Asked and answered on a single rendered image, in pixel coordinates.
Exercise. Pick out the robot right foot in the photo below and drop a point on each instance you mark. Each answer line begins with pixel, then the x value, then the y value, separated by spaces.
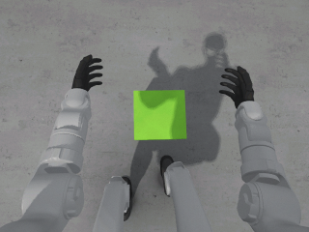
pixel 164 163

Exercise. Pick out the left robot hand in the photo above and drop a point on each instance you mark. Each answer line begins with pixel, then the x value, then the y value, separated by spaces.
pixel 82 77

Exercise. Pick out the left robot forearm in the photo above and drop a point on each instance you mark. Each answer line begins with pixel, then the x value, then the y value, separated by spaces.
pixel 68 137

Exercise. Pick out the right robot hand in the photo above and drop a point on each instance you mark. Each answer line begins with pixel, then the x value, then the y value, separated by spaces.
pixel 243 91

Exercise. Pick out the right robot forearm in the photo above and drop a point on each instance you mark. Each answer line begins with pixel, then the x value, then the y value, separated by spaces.
pixel 258 155

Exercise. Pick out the carton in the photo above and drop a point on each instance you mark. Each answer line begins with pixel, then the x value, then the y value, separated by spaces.
pixel 159 115

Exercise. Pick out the robot left upper arm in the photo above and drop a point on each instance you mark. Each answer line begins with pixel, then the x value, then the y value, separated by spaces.
pixel 50 201

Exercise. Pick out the right robot thigh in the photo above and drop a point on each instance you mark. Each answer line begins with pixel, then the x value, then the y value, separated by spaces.
pixel 189 211

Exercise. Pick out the robot right upper arm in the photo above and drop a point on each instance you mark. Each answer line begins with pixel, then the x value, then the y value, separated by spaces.
pixel 269 208

